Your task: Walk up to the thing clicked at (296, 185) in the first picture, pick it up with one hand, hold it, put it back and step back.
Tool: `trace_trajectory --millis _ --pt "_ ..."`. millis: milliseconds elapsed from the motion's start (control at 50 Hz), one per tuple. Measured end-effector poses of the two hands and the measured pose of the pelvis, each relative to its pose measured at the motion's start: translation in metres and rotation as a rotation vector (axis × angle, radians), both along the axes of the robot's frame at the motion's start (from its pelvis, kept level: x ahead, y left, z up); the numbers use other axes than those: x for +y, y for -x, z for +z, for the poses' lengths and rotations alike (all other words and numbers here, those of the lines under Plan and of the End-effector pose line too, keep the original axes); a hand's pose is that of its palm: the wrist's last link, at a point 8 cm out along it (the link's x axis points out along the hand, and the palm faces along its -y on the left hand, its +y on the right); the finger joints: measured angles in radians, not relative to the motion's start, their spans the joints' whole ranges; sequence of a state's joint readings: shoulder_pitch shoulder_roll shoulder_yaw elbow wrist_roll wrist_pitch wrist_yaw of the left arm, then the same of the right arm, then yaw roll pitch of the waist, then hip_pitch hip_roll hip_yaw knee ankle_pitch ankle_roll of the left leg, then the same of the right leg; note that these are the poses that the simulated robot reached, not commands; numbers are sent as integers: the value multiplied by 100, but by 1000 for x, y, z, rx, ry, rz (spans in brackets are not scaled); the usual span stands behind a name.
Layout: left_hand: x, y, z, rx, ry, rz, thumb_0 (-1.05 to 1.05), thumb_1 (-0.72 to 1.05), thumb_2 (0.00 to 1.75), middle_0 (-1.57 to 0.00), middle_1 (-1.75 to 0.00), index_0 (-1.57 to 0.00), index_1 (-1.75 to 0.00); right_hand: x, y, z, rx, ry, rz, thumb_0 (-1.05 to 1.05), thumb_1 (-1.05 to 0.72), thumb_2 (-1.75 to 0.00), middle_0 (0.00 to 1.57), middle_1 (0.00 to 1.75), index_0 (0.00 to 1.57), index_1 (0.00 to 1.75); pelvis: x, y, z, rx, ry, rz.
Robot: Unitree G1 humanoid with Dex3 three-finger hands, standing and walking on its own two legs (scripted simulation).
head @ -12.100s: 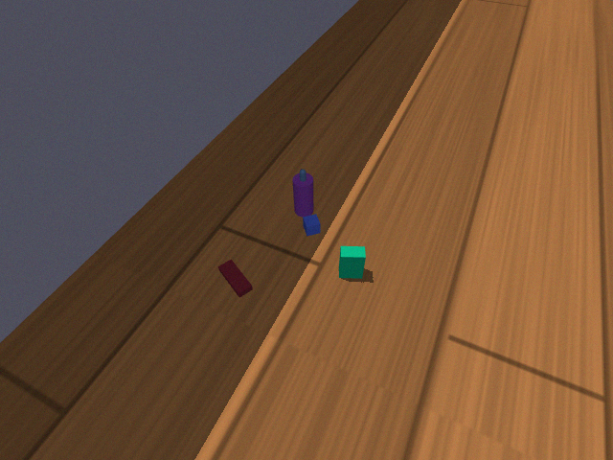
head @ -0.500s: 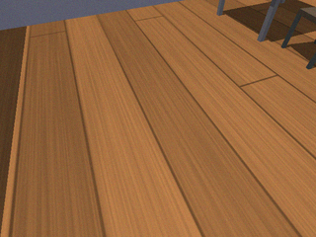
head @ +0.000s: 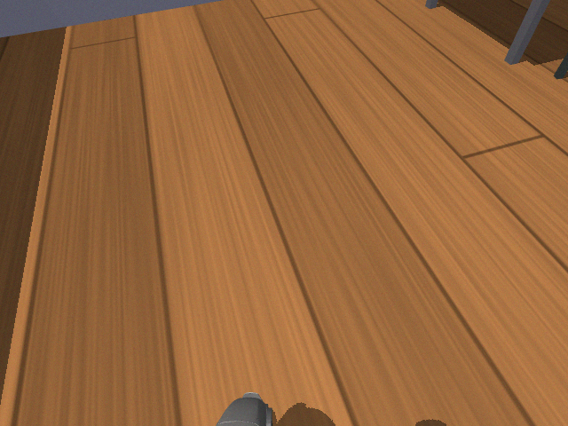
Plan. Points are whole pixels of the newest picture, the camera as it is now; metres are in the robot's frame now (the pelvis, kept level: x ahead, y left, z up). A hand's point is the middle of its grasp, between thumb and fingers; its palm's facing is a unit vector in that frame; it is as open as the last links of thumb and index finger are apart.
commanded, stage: walk up
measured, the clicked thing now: out of the picture -0.22 +0.97 -0.65
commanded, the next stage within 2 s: none
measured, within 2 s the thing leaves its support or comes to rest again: neither
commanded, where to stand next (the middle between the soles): +0.81 -0.01 m, yaw -2 degrees
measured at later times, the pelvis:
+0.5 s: pelvis +0.24 -0.02 -0.02, yaw -2 degrees
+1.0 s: pelvis +0.44 +0.00 -0.01, yaw +0 degrees
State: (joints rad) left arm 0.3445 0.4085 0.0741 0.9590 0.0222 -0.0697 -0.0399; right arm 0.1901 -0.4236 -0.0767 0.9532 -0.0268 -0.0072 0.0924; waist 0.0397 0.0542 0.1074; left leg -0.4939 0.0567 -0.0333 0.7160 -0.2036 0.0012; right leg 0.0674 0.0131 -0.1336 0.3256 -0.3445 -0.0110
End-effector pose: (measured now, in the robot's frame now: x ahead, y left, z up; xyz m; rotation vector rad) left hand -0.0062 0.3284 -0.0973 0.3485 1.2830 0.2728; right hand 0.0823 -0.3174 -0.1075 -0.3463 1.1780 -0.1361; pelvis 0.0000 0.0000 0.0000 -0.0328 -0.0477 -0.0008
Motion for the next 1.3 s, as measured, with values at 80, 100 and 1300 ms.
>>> trace_trajectory --millis 80,100,1300 --pt "6 -39 -23 -2 29 9 1 90 89 -21 -30 -20 -30 17 -68 -3 -49 8 49 1 -90 -89 20 30 20 30 9 -44 -14 2 -1 8" --pt "8 -51 -30 0 34 7 1 90 89 -21 -30 -20 -30 22 -85 -4 -73 14 55 1 -90 -89 20 30 20 30 12 -55 -19 -1 -17 8" --pt "-32 -660 15 -310 62 -83 1 91 89 -20 -30 -20 -30 -24 -499 19 114 58 41 1 -90 -89 20 31 20 30 -29 -551 6 19 -39 165"
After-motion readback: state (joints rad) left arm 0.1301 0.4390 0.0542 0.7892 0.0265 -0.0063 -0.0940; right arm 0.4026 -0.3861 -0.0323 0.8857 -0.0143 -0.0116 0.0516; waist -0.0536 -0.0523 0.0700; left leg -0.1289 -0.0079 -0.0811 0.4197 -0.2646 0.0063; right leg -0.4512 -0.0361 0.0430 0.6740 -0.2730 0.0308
